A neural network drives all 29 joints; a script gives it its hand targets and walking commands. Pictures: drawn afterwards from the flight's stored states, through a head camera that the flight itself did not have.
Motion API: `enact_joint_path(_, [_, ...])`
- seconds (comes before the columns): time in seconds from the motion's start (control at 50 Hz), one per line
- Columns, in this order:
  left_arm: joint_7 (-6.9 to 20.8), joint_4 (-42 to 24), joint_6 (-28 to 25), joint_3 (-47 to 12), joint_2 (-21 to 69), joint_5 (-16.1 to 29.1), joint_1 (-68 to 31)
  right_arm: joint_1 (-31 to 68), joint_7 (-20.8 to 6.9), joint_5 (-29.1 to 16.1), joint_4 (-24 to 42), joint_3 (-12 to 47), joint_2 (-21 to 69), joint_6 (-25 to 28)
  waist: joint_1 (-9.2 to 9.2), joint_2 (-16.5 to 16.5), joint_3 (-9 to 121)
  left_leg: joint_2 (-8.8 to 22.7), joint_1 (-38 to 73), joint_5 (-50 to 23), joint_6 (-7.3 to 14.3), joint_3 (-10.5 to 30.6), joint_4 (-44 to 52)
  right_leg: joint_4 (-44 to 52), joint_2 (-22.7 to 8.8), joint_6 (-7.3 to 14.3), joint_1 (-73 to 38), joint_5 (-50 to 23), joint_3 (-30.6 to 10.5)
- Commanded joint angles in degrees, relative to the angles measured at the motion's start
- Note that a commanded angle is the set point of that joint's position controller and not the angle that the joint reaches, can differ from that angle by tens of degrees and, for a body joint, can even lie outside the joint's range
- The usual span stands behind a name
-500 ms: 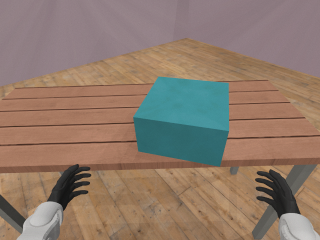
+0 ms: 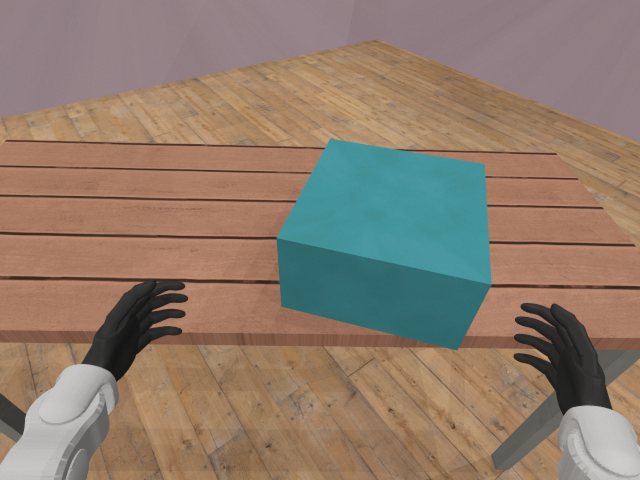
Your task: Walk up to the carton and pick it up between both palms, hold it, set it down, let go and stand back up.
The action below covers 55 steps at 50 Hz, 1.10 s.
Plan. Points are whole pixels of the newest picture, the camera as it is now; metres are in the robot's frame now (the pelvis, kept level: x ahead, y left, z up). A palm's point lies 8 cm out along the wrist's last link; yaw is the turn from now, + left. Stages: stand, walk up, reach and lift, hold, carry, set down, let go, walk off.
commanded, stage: reach and lift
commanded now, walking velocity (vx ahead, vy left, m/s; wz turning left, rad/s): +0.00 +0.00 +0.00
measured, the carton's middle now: (386, 232) +0.49 -0.06 +0.06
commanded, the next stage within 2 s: none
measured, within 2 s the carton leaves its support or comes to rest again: neither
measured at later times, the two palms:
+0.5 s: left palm (152, 293) +0.27 +0.22 +0.14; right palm (577, 351) +0.23 -0.23 +0.13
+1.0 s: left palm (185, 221) +0.36 +0.20 +0.18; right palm (575, 301) +0.29 -0.24 +0.14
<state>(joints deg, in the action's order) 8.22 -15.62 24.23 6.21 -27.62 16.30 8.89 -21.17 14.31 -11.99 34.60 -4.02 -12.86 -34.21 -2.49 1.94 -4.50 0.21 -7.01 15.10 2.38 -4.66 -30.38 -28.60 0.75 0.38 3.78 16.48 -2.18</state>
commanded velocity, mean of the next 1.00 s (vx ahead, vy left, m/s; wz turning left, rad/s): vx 0.00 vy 0.00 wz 0.00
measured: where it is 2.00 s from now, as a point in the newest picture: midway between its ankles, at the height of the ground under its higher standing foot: outside the picture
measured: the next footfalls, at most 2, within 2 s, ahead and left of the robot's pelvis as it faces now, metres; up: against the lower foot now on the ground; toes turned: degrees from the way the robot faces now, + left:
none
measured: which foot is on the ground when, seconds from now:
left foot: down 0.00-1.00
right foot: down 0.00-1.00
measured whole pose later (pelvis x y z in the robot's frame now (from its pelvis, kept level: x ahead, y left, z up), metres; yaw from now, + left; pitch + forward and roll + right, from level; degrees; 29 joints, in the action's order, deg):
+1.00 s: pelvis +0.02 +0.00 +0.00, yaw +0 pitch -6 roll -1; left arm 7.3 2.1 35.1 5.0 -27.6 19.9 -20.2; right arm 8.3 13.5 -14.0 9.7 -6.3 -13.6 -33.9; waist 4.1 -0.1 -2.6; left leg 0.2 -6.9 14.7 2.2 -4.7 -27.5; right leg -25.3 0.8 -0.3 3.6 15.7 -2.3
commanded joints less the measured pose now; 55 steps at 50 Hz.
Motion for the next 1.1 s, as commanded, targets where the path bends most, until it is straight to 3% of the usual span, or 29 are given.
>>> enact_joint_path(0.0, [-0.1, -14.8, -0.5, 3.6, -9.6, 4.1, -10.3, 5.2, -0.1, -4.6, 8.8, -8.1, -6.1, 1.8, 1.47, -8.2, 2.7, 5.9, 3.6, -0.7, -3.0, 8.4, 16.1, 11.0, -0.5, 2.7, 4.5, -6.2, -1.7])
enact_joint_path(0.02, [-0.5, -16.1, -0.7, 3.7, -10.5, 4.6, -10.2, 6.4, -0.1, -5.7, 11.7, -7.7, -6.1, 2.4, 0.61, -8.3, 3.5, 5.6, 3.1, -1.2, -3.0, 8.3, 15.9, 11.2, -0.9, 2.3, 3.4, -6.8, -2.1])
enact_joint_path(0.06, [-0.9, -19.2, 0.4, 3.7, -9.8, 4.7, -6.4, 1.8, -0.4, -4.7, 11.5, -7.8, -6.0, 2.7, 1.83, -8.1, 4.9, 5.5, 6.4, -9.7, -3.5, 7.9, 14.3, 11.7, -0.8, 2.5, 5.0, -10.3, -2.4])
enact_joint_path(0.08, [-0.9, -20.5, 0.5, 4.4, -10.0, 4.4, -6.8, 2.6, -0.2, -5.0, 11.8, -8.4, -7.0, 3.1, 1.26, -8.8, 6.6, 5.2, 7.9, -11.7, -4.2, 7.6, 14.0, 11.8, -0.7, 2.2, 4.5, -10.5, -2.1])
enact_joint_path(0.1, [-1.1, -20.4, 1.2, 3.8, -10.0, 5.4, -8.1, 4.8, -0.3, -5.0, 12.8, -9.4, -7.4, 3.0, 2.8, -8.3, 7.0, 4.9, 8.7, -14.4, -3.8, 6.9, 13.3, 12.3, -0.8, 2.1, 6.1, -11.7, -2.3])
enact_joint_path(0.16, [-1.5, -22.3, 1.1, 3.6, -10.5, 5.9, -7.9, 4.7, -0.2, -4.4, 14.6, -10.4, -7.8, 4.4, 2.89, -9.1, 9.7, 4.8, 8.9, -18.2, -4.2, 6.4, 12.0, 11.8, -0.7, 2.3, 5.6, -14.2, -1.9])
enact_joint_path(0.18, [-1.2, -21.7, 1.4, 4.8, -10.3, 5.6, -6.3, 2.6, -0.2, -3.9, 13.9, -9.7, -7.4, 4.7, 3.04, -6.9, 9.0, 4.7, 8.8, -19.8, -3.9, 6.2, 11.7, 12.0, -0.4, 2.2, 4.6, -16.0, -1.8])
enact_joint_path(0.22, [-1.8, -24.4, 1.8, 3.4, -9.8, 6.6, -7.7, 3.8, -0.4, -4.7, 14.1, -11.3, -8.5, 5.3, 3.57, -9.1, 11.6, 5.2, 11.5, -25.8, -4.7, 6.6, 11.2, 11.9, -0.2, 1.9, 6.0, -16.5, -1.7])
enact_joint_path(0.24, [-2.3, -23.3, 2.4, 5.0, -11.3, 6.8, -8.4, 7.7, -0.6, -4.1, 14.6, -10.5, -8.3, 5.3, 2.72, -8.9, 10.9, 4.4, 10.0, -24.4, -4.6, 5.7, 11.0, 12.4, -0.5, 1.7, 5.5, -16.0, -1.8])
enact_joint_path(0.26, [-2.3, -22.9, 2.9, 3.7, -10.9, 8.0, -9.6, 8.0, -0.6, -4.1, 14.4, -11.1, -9.3, 5.1, 3.99, -8.7, 11.8, 4.6, 9.9, -25.5, -4.3, 5.7, 11.1, 12.0, -0.5, 1.8, 6.0, -18.2, -1.8])
enact_joint_path(0.28, [-2.0, -22.7, 2.7, 4.9, -11.0, 7.1, -7.9, 3.8, -0.3, -4.8, 15.0, -9.8, -8.1, 5.2, 3.56, -7.8, 11.1, 4.4, 10.4, -26.6, -3.4, 5.5, 11.2, 11.9, -0.5, 1.8, 4.2, -20.6, -2.1])
enact_joint_path(0.3, [-2.0, -20.5, 3.6, 3.8, -11.3, 7.8, -13.1, 11.2, -0.5, -3.8, 13.1, -10.3, -8.9, 5.0, 3.87, -8.3, 12.4, 4.2, 9.3, -25.1, -3.9, 5.2, 10.7, 11.9, -0.8, 1.9, 5.3, -19.4, -2.2])
enact_joint_path(0.32, [-1.7, -17.6, 3.9, 4.8, -10.7, 7.5, -11.1, 9.9, -0.5, -4.8, 12.1, -8.6, -7.9, 4.9, 2.81, -6.5, 11.6, 3.7, 7.9, -24.5, -3.6, 4.6, 11.1, 11.8, -0.9, 1.6, 4.2, -21.0, -2.2])
enact_joint_path(0.36, [-1.3, -17.0, 4.1, 4.2, -11.5, 8.0, -16.3, 13.7, -0.4, -3.5, 11.1, -10.2, -8.9, 4.2, 4.39, -5.7, 11.1, 4.2, 7.5, -20.7, -2.7, 4.7, 11.8, 12.2, -0.8, 2.0, 4.9, -18.8, -2.5])
enact_joint_path(0.46, [-1.0, -11.6, 5.3, 4.7, -12.2, 7.1, -21.5, 19.0, -0.4, -4.7, 6.6, -8.8, -9.6, 2.9, 3.96, -4.3, 9.4, 4.1, 5.2, -14.4, -2.0, 4.2, 14.0, 11.6, -1.5, 1.3, 3.5, -19.4, -2.6])
enact_joint_path(0.54, [0.0, -3.6, 7.2, 4.6, -11.8, 7.3, -27.0, 24.8, 0.2, -5.0, -0.1, -8.2, -10.1, 2.2, 5.13, -3.2, 8.5, 3.8, 4.5, -15.7, -1.8, 4.0, 13.4, 11.3, -1.6, 0.9, 3.9, -22.6, -2.3])
enact_joint_path(0.62, [-0.2, -4.4, 7.6, 3.3, -12.0, 6.2, -34.6, 31.6, 0.4, -6.1, -4.2, -9.6, -11.5, 2.0, 6.42, -5.7, 9.7, 4.1, 5.9, -16.7, -2.6, 4.2, 13.0, 11.6, -0.9, 1.6, 4.7, -19.8, -1.9])
enact_joint_path(0.64, [-0.1, -2.1, 7.9, 3.4, -11.9, 7.3, -36.4, 33.7, 0.1, -5.8, -4.1, -9.6, -12.3, 2.2, 6.72, -3.8, 9.5, 4.1, 5.8, -15.6, -2.4, 4.1, 13.5, 11.6, -0.5, 1.2, 5.4, -20.2, -1.3])
enact_joint_path(0.76, [-0.9, 3.1, 7.8, 2.5, -13.7, 7.2, -45.5, 42.5, -0.6, -6.4, -8.4, -10.5, -13.7, 3.1, 8.0, -3.7, 16.1, 3.6, 4.5, -13.6, -1.5, 4.0, 13.4, 10.9, -0.8, 1.0, 5.8, -22.5, -1.0])
enact_joint_path(0.78, [-1.1, 0.4, 8.1, 3.0, -14.2, 6.7, -44.4, 41.8, -0.6, -6.9, -7.3, -10.2, -14.2, 3.6, 7.7, -4.6, 17.9, 3.5, 5.4, -16.6, -2.2, 4.1, 12.4, 10.2, -0.2, 0.9, 4.1, -23.7, -0.6])
enact_joint_path(0.84, [-1.1, 6.2, 8.4, 2.2, -13.6, 6.6, -47.9, 47.1, -0.5, -6.7, -11.3, -10.6, -15.0, 4.1, 8.8, -2.8, 18.1, 3.1, 5.4, -16.9, -1.8, 4.0, 12.0, 10.4, 0.1, 0.5, 5.1, -25.5, -0.3])
enact_joint_path(0.86, [-1.3, 7.2, 8.7, 2.8, -13.9, 6.4, -47.8, 46.8, -0.8, -6.8, -14.4, -9.1, -14.9, 3.8, 7.72, -4.2, 16.8, 3.3, 5.8, -18.1, -2.0, 4.3, 11.6, 10.2, 0.0, 0.4, 5.6, -25.6, -0.3])
enact_joint_path(0.88, [-1.3, 8.0, 8.8, 2.6, -13.8, 6.1, -52.6, 49.8, -0.8, -6.8, -15.4, -10.1, -14.6, 4.2, 9.36, -3.4, 18.5, 3.0, 5.7, -16.7, -1.9, 3.9, 12.2, 10.6, 0.2, 0.4, 5.0, -24.9, 0.1])
enact_joint_path(0.9, [-1.2, 11.1, 8.5, 2.8, -14.7, 5.9, -55.1, 51.9, -0.9, -6.8, -17.0, -9.1, -14.1, 3.9, 9.15, -3.6, 16.7, 2.9, 3.8, -13.7, -1.5, 4.1, 12.2, 10.8, -0.2, 0.3, 5.1, -22.9, -0.7])
enact_joint_path(0.94, [-1.9, 8.4, 8.2, 2.6, -14.3, 5.6, -53.3, 51.8, -1.2, -7.9, -14.8, -8.7, -14.7, 5.1, 8.78, -3.5, 19.3, 2.8, 6.2, -18.0, -1.7, 4.3, 12.2, 10.2, 0.1, 0.0, 3.3, -28.3, 0.1])
enact_joint_path(0.98, [-1.5, 11.5, 8.8, 1.5, -13.5, 5.5, -55.7, 52.5, -1.1, -8.0, -18.0, -9.1, -16.2, 5.5, 10.29, -3.8, 20.9, 2.5, 7.5, -23.1, -2.5, 4.2, 10.5, 9.8, 0.9, 0.3, 3.5, -31.2, 0.4])
enact_joint_path(1.0, [-1.1, 17.9, 9.5, 2.3, -12.5, 3.8, -57.2, 55.1, -1.2, -7.8, -23.4, -9.2, -16.2, 4.9, 10.26, -3.6, 17.0, 2.4, 5.4, -20.0, -2.0, 4.2, 10.9, 10.2, 0.9, 0.3, 5.6, -28.7, 0.4])
enact_joint_path(1.06, [-1.3, 19.8, 9.1, 2.5, -13.7, 4.0, -59.8, 59.2, -1.6, -8.9, -22.2, -6.8, -16.7, 5.0, 9.26, -1.7, 17.9, 2.2, 4.7, -18.1, -1.2, 4.2, 11.4, 9.8, 0.8, -0.2, 3.4, -29.9, 0.1])
enact_joint_path(1.08, [-0.8, 22.1, 9.2, 2.1, -14.0, 4.0, -62.8, 61.7, -1.2, -8.3, -25.6, -7.7, -16.8, 4.9, 10.25, -2.1, 16.5, 2.0, 3.8, -15.9, -1.0, 4.0, 12.0, 10.5, 0.2, -0.2, 4.4, -28.9, 0.4])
